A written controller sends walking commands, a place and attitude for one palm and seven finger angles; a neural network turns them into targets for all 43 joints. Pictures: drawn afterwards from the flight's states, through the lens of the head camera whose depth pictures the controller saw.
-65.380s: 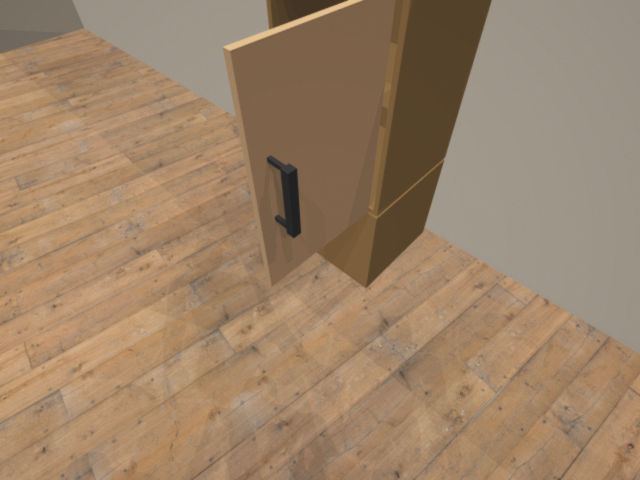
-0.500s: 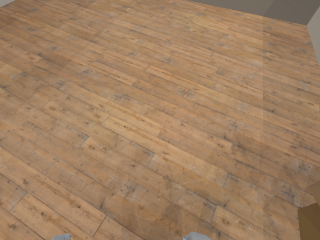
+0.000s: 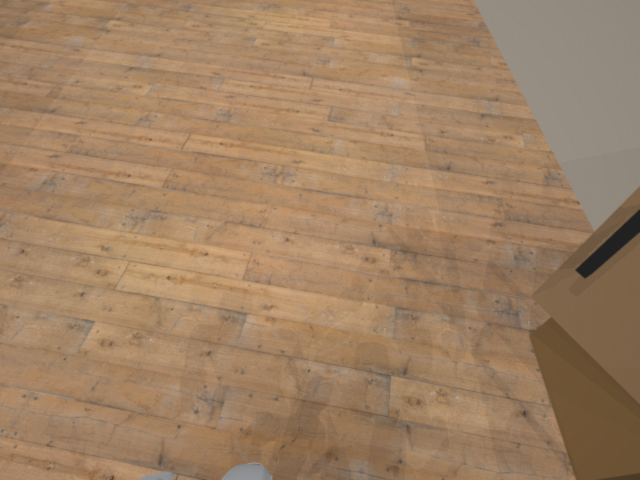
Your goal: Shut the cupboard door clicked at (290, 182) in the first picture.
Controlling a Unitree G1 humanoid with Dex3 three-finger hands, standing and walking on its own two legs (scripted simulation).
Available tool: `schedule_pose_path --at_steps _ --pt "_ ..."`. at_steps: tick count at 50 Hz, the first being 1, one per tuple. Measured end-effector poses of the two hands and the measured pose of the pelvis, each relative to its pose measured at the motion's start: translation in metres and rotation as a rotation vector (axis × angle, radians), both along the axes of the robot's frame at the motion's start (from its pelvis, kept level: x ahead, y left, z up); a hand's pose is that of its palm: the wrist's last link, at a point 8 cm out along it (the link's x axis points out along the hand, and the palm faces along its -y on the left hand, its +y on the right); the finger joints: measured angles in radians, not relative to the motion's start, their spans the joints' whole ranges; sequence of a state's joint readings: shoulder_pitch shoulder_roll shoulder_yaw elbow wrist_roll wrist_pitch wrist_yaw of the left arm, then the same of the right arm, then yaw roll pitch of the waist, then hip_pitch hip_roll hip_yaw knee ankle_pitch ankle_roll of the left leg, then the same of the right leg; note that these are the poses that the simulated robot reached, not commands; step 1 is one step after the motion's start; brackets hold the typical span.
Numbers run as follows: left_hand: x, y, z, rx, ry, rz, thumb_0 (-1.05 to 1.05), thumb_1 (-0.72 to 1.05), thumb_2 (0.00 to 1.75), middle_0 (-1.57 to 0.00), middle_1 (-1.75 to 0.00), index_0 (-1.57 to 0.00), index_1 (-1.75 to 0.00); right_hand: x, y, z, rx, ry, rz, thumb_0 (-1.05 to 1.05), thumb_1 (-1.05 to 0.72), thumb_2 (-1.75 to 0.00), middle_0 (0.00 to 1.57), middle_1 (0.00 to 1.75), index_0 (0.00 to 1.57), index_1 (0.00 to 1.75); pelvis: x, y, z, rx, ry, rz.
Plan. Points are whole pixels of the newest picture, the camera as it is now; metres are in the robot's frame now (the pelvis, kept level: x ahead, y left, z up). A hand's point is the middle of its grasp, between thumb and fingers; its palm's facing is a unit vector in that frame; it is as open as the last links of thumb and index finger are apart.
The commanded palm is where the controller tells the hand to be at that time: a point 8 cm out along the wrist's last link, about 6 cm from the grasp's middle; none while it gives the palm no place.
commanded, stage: turn to face it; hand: left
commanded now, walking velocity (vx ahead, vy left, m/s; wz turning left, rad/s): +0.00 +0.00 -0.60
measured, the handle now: (621, 239) +0.52 -0.48 -0.04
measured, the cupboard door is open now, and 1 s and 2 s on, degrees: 32 32 32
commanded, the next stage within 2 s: take the last steps up to it in 1.54 s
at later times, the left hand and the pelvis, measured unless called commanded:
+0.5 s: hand (223, 439) +0.19 +0.15 -0.15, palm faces -0.30 -0.91 -0.29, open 7.4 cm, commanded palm none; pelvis +0.00 -0.02 -0.01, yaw -19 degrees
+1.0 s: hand (234, 424) +0.21 +0.14 -0.18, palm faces -0.51 -0.84 -0.20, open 7.4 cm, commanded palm none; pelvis +0.04 +0.00 +0.00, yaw -36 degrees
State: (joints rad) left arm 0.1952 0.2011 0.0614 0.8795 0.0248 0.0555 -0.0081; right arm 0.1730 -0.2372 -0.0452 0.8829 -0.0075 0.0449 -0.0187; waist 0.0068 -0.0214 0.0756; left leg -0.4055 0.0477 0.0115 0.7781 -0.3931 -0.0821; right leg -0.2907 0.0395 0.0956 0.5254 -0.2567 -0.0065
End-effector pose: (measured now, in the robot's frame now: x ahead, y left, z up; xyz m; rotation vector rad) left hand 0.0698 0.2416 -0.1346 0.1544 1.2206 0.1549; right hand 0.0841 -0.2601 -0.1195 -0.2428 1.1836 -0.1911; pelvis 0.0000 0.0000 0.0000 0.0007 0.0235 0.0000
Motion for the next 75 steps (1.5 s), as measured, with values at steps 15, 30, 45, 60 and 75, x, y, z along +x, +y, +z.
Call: schedule_pose_path --at_steps 15,30,45,60,75 --pt "0.068 0.027 0.007 0.02 0.003 -0.179 0.01 0.91 0.9 -0.2 -0.3 -0.2 -0.3 -0.059 0.031 0.008 0.008 0.017 -0.175 0.0 -0.9 -0.9 0.2 0.3 0.2 0.3 0.008 0.018 0.008 -0.041 -0.006 -0.209" --pt "0.115 -0.066 0.025 0.08 -0.075 -0.411 0.01 0.91 0.9 -0.2 -0.3 -0.2 -0.3 -0.131 -0.03 -0.026 0.059 0.087 -0.422 0.01 -0.91 -0.9 0.2 0.3 0.19 0.3 0.003 -0.024 -0.001 0.011 -0.015 -0.387" --pt "0.133 -0.062 -0.008 0.011 0.034 -0.506 0.01 0.91 0.9 -0.21 -0.3 -0.2 -0.3 -0.09 -0.022 0.006 -0.032 -0.078 -0.51 0.0 -0.9 -0.9 0.2 0.3 0.2 0.3 0.031 -0.006 -0.004 -0.012 0.016 -0.556" --pt "0.211 -0.097 0.01 0.042 -0.004 -0.739 0.01 0.91 0.9 -0.2 -0.3 -0.19 -0.3 -0.169 0.032 0.006 0.012 0.027 -0.725 0.0 -0.9 -0.9 0.2 0.3 0.2 0.3 0.037 -0.004 0.006 -0.044 0.003 -0.757" --pt "0.197 -0.194 0.022 0.035 -0.082 -0.927 0.01 0.91 0.9 -0.2 -0.3 -0.2 -0.3 -0.245 0.032 -0.019 0.097 0.088 -0.937 0.01 -0.91 -0.9 0.2 0.3 0.19 0.3 0.019 -0.034 0.003 0.006 -0.012 -0.88"
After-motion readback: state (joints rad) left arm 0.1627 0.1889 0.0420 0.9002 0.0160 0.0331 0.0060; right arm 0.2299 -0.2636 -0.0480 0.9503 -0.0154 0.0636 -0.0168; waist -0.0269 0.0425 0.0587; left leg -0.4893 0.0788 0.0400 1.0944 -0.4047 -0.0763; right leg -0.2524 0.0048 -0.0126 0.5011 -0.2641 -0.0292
